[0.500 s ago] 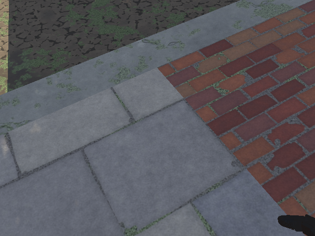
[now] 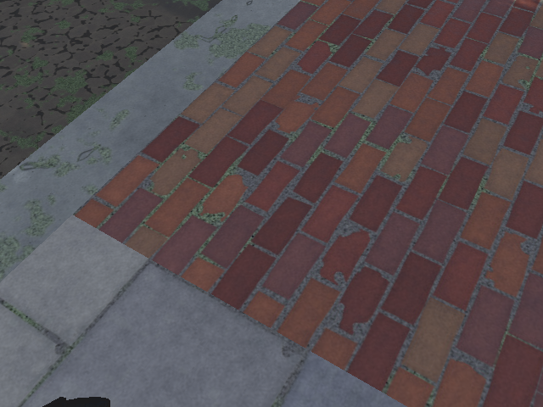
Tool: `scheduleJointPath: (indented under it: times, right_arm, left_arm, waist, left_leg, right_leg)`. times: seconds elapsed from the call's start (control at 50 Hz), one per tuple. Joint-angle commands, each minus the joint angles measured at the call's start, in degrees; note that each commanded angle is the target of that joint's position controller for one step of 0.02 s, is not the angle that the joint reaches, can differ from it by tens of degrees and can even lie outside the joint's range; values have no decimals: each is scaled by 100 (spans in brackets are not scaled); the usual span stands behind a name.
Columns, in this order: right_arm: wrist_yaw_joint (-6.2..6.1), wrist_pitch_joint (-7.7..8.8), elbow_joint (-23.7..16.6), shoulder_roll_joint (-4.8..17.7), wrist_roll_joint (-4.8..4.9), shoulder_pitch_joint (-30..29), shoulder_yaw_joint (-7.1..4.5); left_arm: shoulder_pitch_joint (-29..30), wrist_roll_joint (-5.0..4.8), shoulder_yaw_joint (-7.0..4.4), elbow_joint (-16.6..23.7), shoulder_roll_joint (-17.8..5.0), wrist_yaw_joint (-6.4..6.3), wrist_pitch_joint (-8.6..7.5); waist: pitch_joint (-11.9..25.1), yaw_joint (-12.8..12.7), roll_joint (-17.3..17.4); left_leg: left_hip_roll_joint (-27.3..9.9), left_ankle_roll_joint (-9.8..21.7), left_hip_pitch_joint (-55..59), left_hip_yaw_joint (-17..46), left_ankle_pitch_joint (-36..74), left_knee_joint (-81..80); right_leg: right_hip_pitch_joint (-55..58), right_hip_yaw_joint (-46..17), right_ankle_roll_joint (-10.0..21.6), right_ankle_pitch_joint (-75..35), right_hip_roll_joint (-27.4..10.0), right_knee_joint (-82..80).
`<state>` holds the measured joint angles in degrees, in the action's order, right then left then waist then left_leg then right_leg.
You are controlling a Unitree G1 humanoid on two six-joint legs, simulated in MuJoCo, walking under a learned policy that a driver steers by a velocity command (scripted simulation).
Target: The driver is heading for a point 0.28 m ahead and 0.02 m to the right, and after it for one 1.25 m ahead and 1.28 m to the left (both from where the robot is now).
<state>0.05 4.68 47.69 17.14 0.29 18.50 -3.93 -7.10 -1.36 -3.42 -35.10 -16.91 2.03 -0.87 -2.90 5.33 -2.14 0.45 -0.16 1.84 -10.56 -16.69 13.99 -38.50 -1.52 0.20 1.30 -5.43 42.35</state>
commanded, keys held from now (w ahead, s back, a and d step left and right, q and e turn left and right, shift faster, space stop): w+e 0.06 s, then w+q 0.82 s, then q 0.12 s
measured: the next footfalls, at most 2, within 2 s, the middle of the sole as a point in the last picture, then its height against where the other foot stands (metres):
right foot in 0.12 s outside the picture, level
left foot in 0.66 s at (228, 375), level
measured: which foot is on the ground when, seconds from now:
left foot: down 0.00-0.12, up 0.14-0.64, down 0.66-1.00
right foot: up 0.00-0.10, down 0.12-0.68, up 0.70-1.00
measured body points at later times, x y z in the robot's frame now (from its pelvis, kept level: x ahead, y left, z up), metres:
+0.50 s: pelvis +0.28 -0.05 +0.00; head +0.30 -0.05 +0.45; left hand +0.33 +0.23 -0.11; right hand +0.45 -0.31 -0.11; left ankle +0.46 +0.12 -0.68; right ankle +0.20 -0.13 -0.74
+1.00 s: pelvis +0.57 +0.01 +0.00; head +0.61 +0.03 +0.45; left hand +0.69 +0.32 -0.08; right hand +0.73 -0.24 -0.10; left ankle +0.50 +0.08 -0.74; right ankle +0.79 -0.10 -0.69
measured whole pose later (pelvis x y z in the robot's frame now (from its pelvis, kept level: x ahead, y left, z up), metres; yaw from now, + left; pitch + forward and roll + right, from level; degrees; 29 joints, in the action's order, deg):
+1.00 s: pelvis +0.57 +0.01 +0.00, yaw +20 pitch +2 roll +0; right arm -0.6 1.4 41.2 16.7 1.0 17.2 -4.0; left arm -3.0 0.7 -2.5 -38.7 -16.7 0.0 -5.2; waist -2.9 3.6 -1.3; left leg 6.5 4.2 -9.8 8.0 -14.1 22.5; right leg -36.3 -6.5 -4.4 1.4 -3.3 36.7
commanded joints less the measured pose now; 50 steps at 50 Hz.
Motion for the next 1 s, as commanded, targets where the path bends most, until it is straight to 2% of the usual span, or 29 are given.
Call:
scheduleJointPath:
  times: [0.02, 0.06, 0.08, 0.1, 0.12, 0.14, 0.16, 0.18, 0.2, 0.22, 0.24, 0.28, 0.34, 0.44, 0.54, 0.6, 0.64, 0.66, 0.68, 0.7, 0.72, 0.74, 0.76, 0.78, 0.8, 0.84, 0.88, 0.94, 1.0]
  right_arm:
    - [-24, -4, -272, 1077, 96, -146, -260]
    - [-48, -75, -262, 1246, 154, -173, -314]
    - [-58, -107, -218, 1298, 191, -89, -322]
    - [-61, -131, -176, 1234, 204, -88, -273]
    - [-64, -98, -192, 980, 92, -19, -144]
    - [50, -1, -447, 129, -124, 697, 165]
    - [108, 139, -295, 664, 103, 296, 69]
    - [127, 182, -525, 991, 344, -432, -45]
    - [101, 200, -599, 876, 320, -633, -4]
    - [70, 171, -536, 834, 187, -679, -13]
    - [71, 90, -451, 825, 157, -462, -40]
    - [61, -79, -287, 604, 162, -124, -21]
    - [12, -208, -342, 428, 139, -357, -11]
    - [137, -129, -532, 224, 96, -1039, 52]
    - [319, -111, -948, 131, 87, -1784, 119]
    - [415, -137, -1130, 283, 92, -1686, 43]
    - [389, -188, -1017, 623, 105, -810, -145]
    - [309, -203, -827, 933, 111, 90, -322]
    - [169, -273, -721, 1472, 113, 724, -486]
    - [186, -198, -895, 1699, 107, 444, -478]
    - [201, -152, -930, 1185, 83, 507, -342]
    - [192, -109, -930, 942, 75, 303, -281]
    - [193, -85, -964, 840, 95, -64, -249]
    - [174, -73, -1037, 632, 83, -360, -188]
    - [144, -76, -1137, 577, 14, -505, -152]
    - [91, -68, -1162, 666, 25, -566, -181]
    - [13, -77, -1126, 837, 40, -489, -228]
    - [-98, -204, -1048, 966, 70, -344, -283]
    - [-155, -357, -933, 956, 110, -31, -297]
  left_arm:
    - [656, -14, -37, 627, -248, 112, -94]
    - [491, 23, -128, 666, -425, 132, -64]
    - [148, 60, -199, 609, -530, 115, -50]
    - [-700, 55, -335, 386, -720, 62, -37]
    - [-1682, 43, -479, 115, -1025, -45, 3]
    - [-1718, 40, -537, 83, -1735, -114, -42]
    - [-1971, 59, -407, 187, -1238, -101, -101]
    - [-1677, 130, -312, 91, -1024, -68, -182]
    - [-1319, 117, -267, 28, -900, -70, -230]
    - [-975, 132, -199, -2, -674, -71, -265]
    - [-755, 184, -145, 8, -513, -72, -316]
    - [-610, 202, -150, -79, -461, -71, -437]
    - [-622, 251, -187, -303, -525, -112, -558]
    - [-701, 228, -196, -522, -613, -211, -550]
    - [-1179, 119, -271, -862, -782, -260, -368]
    - [-1085, 79, -322, -883, -968, -336, -208]
    - [-964, 69, -345, -847, -1102, -407, -112]
    - [-850, 41, -316, -816, -1076, -436, -109]
    - [-1072, 172, -185, -666, -683, -431, -196]
    - [-1387, 208, 21, -436, -147, -320, -405]
    - [-773, 26, -87, -369, -682, -201, -609]
    - [-401, -113, -85, -218, -750, -153, -712]
    - [-324, -14, -68, -227, -657, -188, -759]
    - [-318, 135, -122, -271, -738, -224, -732]
    - [-434, 174, -144, -285, -740, -215, -664]
    - [-577, 222, -120, -292, -604, -221, -539]
    - [-292, 235, -51, -194, -440, -242, -469]
    - [355, 253, 31, -60, -269, -234, -484]
    - [631, 156, -15, 16, -388, -174, -499]
  waist:
    - [-199, -63, 552]
    - [15, -289, 699]
    - [291, -525, 734]
    - [734, -1046, 596]
    - [1243, -1500, 260]
    - [1983, -840, -1353]
    - [2803, -1323, -682]
    - [1786, -1389, -398]
    - [1186, -1141, -176]
    - [811, -929, -84]
    - [655, -707, -192]
    - [560, -505, -165]
    - [187, -479, -28]
    - [-67, -729, -14]
    - [-320, -1025, 81]
    - [-19, -794, -174]
    - [579, -251, -352]
    - [1028, 277, -182]
    - [1580, 331, 753]
    - [2265, -201, 1664]
    - [2275, 218, 921]
    - [1487, 144, 663]
    - [937, -164, 128]
    - [675, -349, 133]
    - [581, -515, 280]
    - [510, -644, 362]
    - [360, -597, 392]
    - [312, -352, 618]
    - [570, -203, 801]
  left_leg:
    - [-1617, 801, 67, 390, 2548, -312]
    - [-1645, 685, 314, 166, 4279, 318]
    - [-1638, 660, 255, 117, 5167, 936]
    - [-1510, 552, -139, -14, 5418, 1922]
    - [-1309, 373, -1376, -40, 4112, 3328]
    - [-321, 6, -3845, 184, -1301, 5627]
    - [-131, 56, -4211, 1429, -1813, 6440]
    - [-373, 137, -4647, 1474, -1369, 6535]
    - [-641, 180, -4561, 1439, -832, 6092]
    - [-816, 142, -4320, 1429, -487, 5708]
    - [-931, 104, -3913, 1516, -196, 5514]
    - [-930, 1, -3533, 1550, 113, 5320]
    - [-859, -145, -3922, 1715, 771, 4768]
    - [-674, -110, -3904, 1390, 2349, 3043]
    - [-555, 155, -4376, 1040, 1977, 2208]
    - [-181, 440, -3918, 600, 1105, 2113]
    - [244, 728, -2689, 369, 643, 2143]
    - [377, 973, -1254, 531, 1014, 1695]
    - [-708, 1483, 595, 2355, 1024, 1608]
    - [-1957, 2642, 2044, 5699, 378, 773]
    - [-1864, 2380, 2113, 5490, 97, 414]
    - [-1664, 2116, 1407, 4589, 313, 362]
    - [-1388, 1901, 511, 3974, 867, 319]
    - [-1204, 1801, -120, 3546, 1496, 237]
    - [-1086, 1806, -584, 3360, 1868, 105]
    - [-980, 1848, -1117, 3077, 2375, -44]
    - [-790, 1757, -1569, 2700, 2503, -111]
    - [-307, 1306, -2008, 2165, 3123, 273]
    - [-349, 1037, -1716, 2529, 2695, 680]
  right_leg:
    - [95, 275, 192, 111, 101, -489]
    - [613, 557, 427, 701, 406, -626]
    - [1292, 648, 582, 956, 630, -714]
    - [2589, 668, 792, 617, 846, -1102]
    - [4369, 8, 1009, 378, 495, -1130]
    - [6389, -3112, 2032, 948, -1350, -1410]
    - [6369, -4331, 2273, 1661, -1796, -2244]
    - [5657, -3281, 1916, 1270, -1572, -2370]
    - [4792, -2463, 1676, 798, -1330, -2426]
    - [4087, -1880, 1519, 337, -1104, -2554]
    - [3576, -1443, 1432, 31, -942, -2764]
    - [3112, -971, 1424, -165, -877, -3158]
    - [2954, -238, 1304, -599, -797, -3445]
    - [3180, 703, 961, -664, -567, -3619]
    - [4307, 967, 895, -1318, -941, -3288]
    - [4746, 1172, 729, -3525, -1028, -2461]
    - [4624, 1287, 562, -4917, -943, -1075]
    - [3925, 1403, 361, -4389, -715, 210]
    - [2138, 1407, 65, -1535, -231, 2132]
    - [72, 322, -211, 3218, 1053, 3893]
    - [-548, -615, -59, 3043, 680, 4069]
    - [-728, -526, 67, 2572, 428, 3697]
    - [-544, -449, 82, 2214, 181, 3072]
    - [-210, -414, 26, 1999, 27, 2583]
    - [137, -423, -41, 1851, -34, 2430]
    - [370, -288, -249, 1728, -47, 1948]
    - [452, -139, -431, 1269, 32, 1177]
    - [1088, 47, -524, -22, 461, -297]
    - [1453, -70, -492, -540, 783, -1033]
Velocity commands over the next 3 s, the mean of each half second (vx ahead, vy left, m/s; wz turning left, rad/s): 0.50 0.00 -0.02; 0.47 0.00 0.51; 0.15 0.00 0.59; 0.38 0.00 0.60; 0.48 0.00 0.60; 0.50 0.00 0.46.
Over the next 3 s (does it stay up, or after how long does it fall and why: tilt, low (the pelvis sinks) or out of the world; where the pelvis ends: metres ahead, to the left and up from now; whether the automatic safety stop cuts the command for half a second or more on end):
stays up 1.00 0.60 -0.02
